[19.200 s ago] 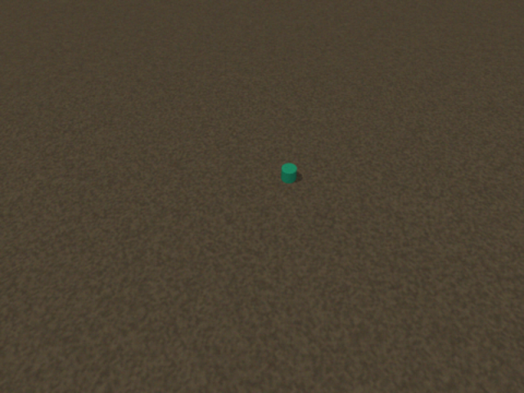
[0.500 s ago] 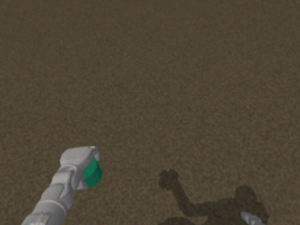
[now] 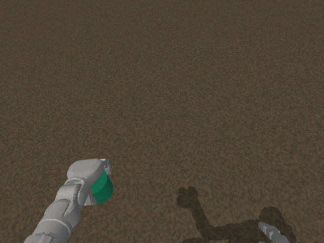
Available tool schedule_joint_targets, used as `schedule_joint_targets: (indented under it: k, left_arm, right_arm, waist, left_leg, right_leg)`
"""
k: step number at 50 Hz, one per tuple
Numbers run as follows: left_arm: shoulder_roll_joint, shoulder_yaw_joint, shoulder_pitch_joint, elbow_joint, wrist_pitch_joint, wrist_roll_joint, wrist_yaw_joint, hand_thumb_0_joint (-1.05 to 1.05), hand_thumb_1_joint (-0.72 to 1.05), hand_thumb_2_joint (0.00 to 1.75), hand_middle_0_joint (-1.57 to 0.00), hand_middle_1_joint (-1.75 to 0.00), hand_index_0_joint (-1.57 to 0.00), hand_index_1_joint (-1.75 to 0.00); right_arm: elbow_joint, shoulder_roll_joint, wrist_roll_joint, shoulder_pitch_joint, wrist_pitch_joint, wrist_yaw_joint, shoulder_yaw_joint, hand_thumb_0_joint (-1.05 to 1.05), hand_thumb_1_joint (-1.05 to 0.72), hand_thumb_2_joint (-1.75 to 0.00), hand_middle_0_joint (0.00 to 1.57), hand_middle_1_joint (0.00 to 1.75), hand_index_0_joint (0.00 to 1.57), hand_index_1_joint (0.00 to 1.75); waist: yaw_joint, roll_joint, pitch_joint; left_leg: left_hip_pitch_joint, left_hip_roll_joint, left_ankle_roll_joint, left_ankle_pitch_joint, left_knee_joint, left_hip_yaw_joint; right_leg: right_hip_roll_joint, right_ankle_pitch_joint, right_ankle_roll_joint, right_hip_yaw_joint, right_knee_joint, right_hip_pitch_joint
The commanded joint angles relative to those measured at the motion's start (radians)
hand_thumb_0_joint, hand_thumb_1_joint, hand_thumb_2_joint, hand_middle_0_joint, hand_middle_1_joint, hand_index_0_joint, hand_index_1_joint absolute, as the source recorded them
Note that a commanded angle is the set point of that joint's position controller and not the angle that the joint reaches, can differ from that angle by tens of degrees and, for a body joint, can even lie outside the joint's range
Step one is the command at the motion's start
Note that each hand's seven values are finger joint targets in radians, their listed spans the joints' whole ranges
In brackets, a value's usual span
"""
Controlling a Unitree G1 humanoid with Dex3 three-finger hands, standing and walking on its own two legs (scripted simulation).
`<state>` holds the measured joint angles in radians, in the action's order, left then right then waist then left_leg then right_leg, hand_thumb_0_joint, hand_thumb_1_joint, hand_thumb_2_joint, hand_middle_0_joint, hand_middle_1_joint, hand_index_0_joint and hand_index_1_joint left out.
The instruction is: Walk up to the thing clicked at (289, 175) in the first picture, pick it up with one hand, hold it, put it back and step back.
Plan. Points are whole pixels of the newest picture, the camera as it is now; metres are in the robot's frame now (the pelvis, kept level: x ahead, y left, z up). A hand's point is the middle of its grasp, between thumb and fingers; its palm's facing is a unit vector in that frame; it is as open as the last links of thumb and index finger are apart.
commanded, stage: hold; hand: left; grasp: from above
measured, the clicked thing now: (96, 185) +0.30 +0.22 -0.08
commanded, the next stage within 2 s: crouch in 0.70 s
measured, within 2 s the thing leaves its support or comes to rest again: neither
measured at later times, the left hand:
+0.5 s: hand (91, 189) +0.28 +0.22 -0.04, palm faces -0.46 -0.06 -0.88, open 10.7 cm
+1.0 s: hand (91, 192) +0.27 +0.22 -0.06, palm faces -0.47 -0.06 -0.88, open 10.6 cm
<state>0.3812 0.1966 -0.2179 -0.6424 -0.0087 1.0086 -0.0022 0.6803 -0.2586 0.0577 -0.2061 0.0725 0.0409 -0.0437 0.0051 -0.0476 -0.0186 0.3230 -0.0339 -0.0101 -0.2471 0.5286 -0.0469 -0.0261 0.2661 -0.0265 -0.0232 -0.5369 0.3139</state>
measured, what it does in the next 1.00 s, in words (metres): stands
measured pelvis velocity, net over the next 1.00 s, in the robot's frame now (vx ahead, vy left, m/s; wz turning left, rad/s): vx -0.01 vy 0.00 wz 0.00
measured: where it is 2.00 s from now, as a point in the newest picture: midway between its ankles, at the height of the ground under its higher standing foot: outside the picture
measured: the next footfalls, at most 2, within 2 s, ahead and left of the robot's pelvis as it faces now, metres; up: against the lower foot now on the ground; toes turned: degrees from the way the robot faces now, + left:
none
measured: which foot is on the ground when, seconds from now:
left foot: down 0.00-1.00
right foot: down 0.00-1.00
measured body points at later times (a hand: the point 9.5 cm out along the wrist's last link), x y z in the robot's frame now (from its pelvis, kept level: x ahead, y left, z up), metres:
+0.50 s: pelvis -0.01 +0.00 +0.00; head +0.01 -0.02 +0.45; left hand +0.30 +0.22 +0.01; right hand +0.14 -0.26 -0.11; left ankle +0.02 +0.13 -0.73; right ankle +0.01 -0.14 -0.73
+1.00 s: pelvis -0.01 +0.00 +0.00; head +0.01 -0.02 +0.45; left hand +0.29 +0.22 -0.01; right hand +0.13 -0.26 -0.11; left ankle +0.02 +0.13 -0.73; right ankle +0.01 -0.14 -0.73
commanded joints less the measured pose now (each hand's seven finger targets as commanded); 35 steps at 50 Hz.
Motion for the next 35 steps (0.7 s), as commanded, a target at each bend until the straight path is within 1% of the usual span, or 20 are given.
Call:
schedule_joint_targets:
  k: [1,2,4,8,9,11,12,13,14,17,18,20,21,23,24,27,29,31,33,35]
  left_arm:
    - [0.21,-0.108,-0.326,0.198,0.005,-0.003,0.036,0.0,0.38,1.07,-0.78,-0.98,-0.79,-0.97]
    - [0.214,-0.109,-0.33,0.227,0.005,-0.003,0.035,0.0,0.37,1.04,-0.77,-0.98,-0.78,-0.97]
    - [0.198,-0.088,-0.349,0.239,0.002,-0.004,0.03,0.0,0.38,1.05,-0.78,-0.97,-0.79,-0.96]
    - [0.225,-0.119,-0.315,0.202,-0.001,-0.005,0.028,0.0,0.36,1.08,-0.78,-0.96,-0.78,-0.96]
    - [0.205,-0.104,-0.304,0.209,0.001,-0.004,0.025,0.0,0.36,1.06,-0.77,-0.96,-0.78,-0.96]
    - [0.216,-0.103,-0.355,0.235,0.003,0.0,0.023,0.0,0.36,1.06,-0.78,-0.96,-0.78,-0.95]
    - [0.236,-0.123,-0.367,0.251,0.006,-0.001,0.022,0.0,0.36,1.05,-0.77,-0.97,-0.78,-0.96]
    - [0.235,-0.122,-0.354,0.242,0.005,-0.002,0.021,0.0,0.36,1.05,-0.77,-0.97,-0.78,-0.96]
    - [0.218,-0.101,-0.37,0.263,0.009,-0.005,0.017,0.0,0.38,1.06,-0.78,-0.98,-0.79,-0.97]
    - [0.201,-0.104,-0.311,0.212,0.007,-0.005,0.022,0.0,0.38,1.03,-0.78,-0.97,-0.79,-0.96]
    - [0.206,-0.097,-0.355,0.249,0.012,-0.006,0.023,0.0,0.4,1.05,-0.78,-0.99,-0.8,-0.97]
    - [0.198,-0.097,-0.304,0.211,0.007,-0.001,0.02,0.0,0.38,1.08,-0.79,-0.98,-0.79,-0.98]
    - [0.193,-0.088,-0.327,0.228,0.01,-0.005,0.022,0.0,0.38,1.07,-0.78,-0.99,-0.79,-0.98]
    - [0.225,-0.12,-0.332,0.23,0.011,-0.001,0.032,0.0,0.39,1.09,-0.8,-0.97,-0.8,-0.97]
    - [0.214,-0.105,-0.351,0.232,0.012,0.002,0.033,0.0,0.36,1.08,-0.78,-0.98,-0.78,-0.98]
    - [0.234,-0.118,-0.379,0.233,0.011,0.004,0.042,0.0,0.4,1.08,-0.81,-0.99,-0.81,-0.98]
    - [0.207,-0.101,-0.366,0.223,0.007,0.001,0.043,0.0,0.38,1.09,-0.79,-0.99,-0.8,-0.98]
    - [0.22,-0.116,-0.342,0.201,0.002,0.002,0.044,0.0,0.39,1.07,-0.8,-0.98,-0.8,-0.97]
    - [0.226,-0.114,-0.35,0.208,0.003,0.0,0.038,0.0,0.4,1.08,-0.8,-0.99,-0.81,-0.99]
    - [0.219,-0.107,-0.348,0.21,0.006,0.0,0.03,0.0,0.38,1.1,-0.8,-0.98,-0.8,-0.98]
  right_arm:
    - [-0.134,-0.138,0.0,0.068,-0.044,0.011,-0.044,0.0,-0.9,-0.9,0.2,0.3,0.2,0.3]
    - [-0.135,-0.134,0.0,0.071,-0.044,0.011,-0.044,0.0,-0.9,-0.9,0.2,0.3,0.2,0.3]
    - [-0.139,-0.13,0.001,0.086,-0.044,0.01,-0.041,0.0,-0.9,-0.9,0.2,0.3,0.2,0.3]
    - [-0.141,-0.135,0.001,0.089,-0.042,0.011,-0.039,0.0,-0.91,-0.9,0.2,0.3,0.2,0.3]
    - [-0.145,-0.133,0.001,0.09,-0.042,0.011,-0.038,0.0,-0.9,-0.9,0.2,0.3,0.2,0.3]
    - [-0.143,-0.13,0.002,0.09,-0.042,0.012,-0.036,0.0,-0.91,-0.9,0.2,0.3,0.2,0.3]
    - [-0.14,-0.131,0.002,0.087,-0.043,0.013,-0.038,0.0,-0.91,-0.9,0.2,0.3,0.2,0.3]
    - [-0.139,-0.131,0.0,0.084,-0.043,0.013,-0.037,0.0,-0.91,-0.9,0.2,0.3,0.2,0.3]
    - [-0.142,-0.129,0.001,0.086,-0.043,0.013,-0.036,0.0,-0.91,-0.9,0.2,0.3,0.2,0.3]
    - [-0.14,-0.128,0.003,0.088,-0.043,0.014,-0.036,0.0,-0.91,-0.9,0.2,0.3,0.2,0.3]
    - [-0.141,-0.127,0.003,0.093,-0.043,0.015,-0.035,0.0,-0.9,-0.9,0.2,0.3,0.2,0.3]
    - [-0.142,-0.128,0.002,0.092,-0.041,0.016,-0.037,0.0,-0.91,-0.9,0.2,0.3,0.2,0.3]
    - [-0.141,-0.13,0.001,0.088,-0.04,0.015,-0.037,0.0,-0.91,-0.9,0.2,0.3,0.2,0.3]
    - [-0.138,-0.13,0.001,0.092,-0.039,0.016,-0.039,0.0,-0.91,-0.91,0.2,0.3,0.2,0.3]
    - [-0.136,-0.129,0.001,0.09,-0.039,0.016,-0.037,0.0,-0.91,-0.9,0.2,0.3,0.2,0.3]
    - [-0.132,-0.127,0.001,0.092,-0.041,0.017,-0.036,0.0,-0.91,-0.9,0.2,0.3,0.2,0.3]
    - [-0.13,-0.129,0.001,0.086,-0.041,0.016,-0.039,0.0,-0.91,-0.9,0.2,0.3,0.2,0.3]
    - [-0.129,-0.132,0.001,0.092,-0.04,0.016,-0.04,0.0,-0.91,-0.91,0.2,0.3,0.2,0.3]
    - [-0.132,-0.129,0.001,0.096,-0.04,0.016,-0.038,0.0,-0.91,-0.91,0.2,0.3,0.2,0.3]
    - [-0.138,-0.13,0.001,0.098,-0.039,0.016,-0.037,0.0,-0.91,-0.91,0.2,0.3,0.2,0.3]
  waist:
    - [-0.002,0.031,-0.241]
    - [-0.007,0.017,-0.253]
    - [-0.006,0.022,-0.247]
    - [-0.012,0.024,-0.22]
    - [-0.009,0.038,-0.22]
    - [-0.005,0.033,-0.235]
    - [-0.01,0.024,-0.248]
    - [-0.006,0.025,-0.257]
    - [-0.008,0.015,-0.262]
    - [-0.009,0.052,-0.233]
    - [-0.009,0.018,-0.247]
    - [-0.007,0.047,-0.229]
    - [0.0,0.048,-0.235]
    - [-0.016,0.01,-0.249]
    - [-0.004,0.024,-0.258]
    - [-0.014,0.007,-0.256]
    - [-0.003,0.015,-0.264]
    - [-0.01,0.04,-0.242]
    - [-0.017,0.024,-0.238]
    - [-0.01,0.022,-0.217]
  left_leg:
    - [-0.169,0.043,0.022,0.192,-0.064,0.002]
    - [-0.174,0.044,0.021,0.196,-0.066,0.0]
    - [-0.177,0.045,0.021,0.189,-0.072,0.002]
    - [-0.166,0.041,0.019,0.167,-0.083,0.005]
    - [-0.168,0.041,0.02,0.164,-0.083,0.006]
    - [-0.171,0.048,0.023,0.174,-0.079,0.002]
    - [-0.177,0.048,0.025,0.178,-0.078,-0.001]
    - [-0.187,0.047,0.024,0.188,-0.079,0.0]
    - [-0.194,0.043,0.022,0.195,-0.082,0.003]
    - [-0.178,0.046,0.025,0.177,-0.086,0.002]
    - [-0.184,0.047,0.022,0.18,-0.09,-0.001]
    - [-0.183,0.046,0.024,0.19,-0.086,0.0]
    - [-0.184,0.044,0.024,0.18,-0.088,0.003]
    - [-0.195,0.046,0.02,0.19,-0.089,0.002]
    - [-0.2,0.043,0.02,0.199,-0.087,0.004]
    - [-0.195,0.047,0.02,0.195,-0.089,0.0]
    - [-0.208,0.043,0.02,0.201,-0.09,0.0]
    - [-0.195,0.044,0.022,0.194,-0.092,0.002]
    - [-0.183,0.047,0.02,0.188,-0.095,0.0]
    - [-0.179,0.044,0.021,0.147,-0.104,0.002]
  right_leg:
    - [0.049,-0.178,0.03,0.019,0.092,-0.05]
    - [0.048,-0.184,0.031,0.018,0.09,-0.053]
    - [0.047,-0.175,0.031,0.02,0.097,-0.055]
    - [0.049,-0.145,0.034,0.022,0.105,-0.052]
    - [0.05,-0.144,0.033,0.022,0.106,-0.055]
    - [0.045,-0.159,0.029,0.015,0.111,-0.058]
    - [0.044,-0.166,0.028,0.012,0.111,-0.064]
    - [0.044,-0.175,0.029,0.013,0.107,-0.071]
    - [0.048,-0.179,0.032,0.017,0.103,-0.069]
    - [0.046,-0.162,0.029,0.018,0.114,-0.072]
    - [0.045,-0.165,0.032,0.016,0.111,-0.068]
    - [0.045,-0.172,0.029,0.017,0.116,-0.065]
    - [0.046,-0.166,0.03,0.018,0.114,-0.065]
    - [0.044,-0.169,0.034,0.018,0.112,-0.068]
    - [0.047,-0.177,0.033,0.019,0.108,-0.062]
    - [0.044,-0.177,0.032,0.018,0.114,-0.072]
    - [0.046,-0.184,0.033,0.018,0.112,-0.066]
    - [0.046,-0.175,0.031,0.022,0.119,-0.076]
    - [0.044,-0.168,0.032,0.02,0.121,-0.075]
    - [0.044,-0.131,0.034,0.018,0.131,-0.062]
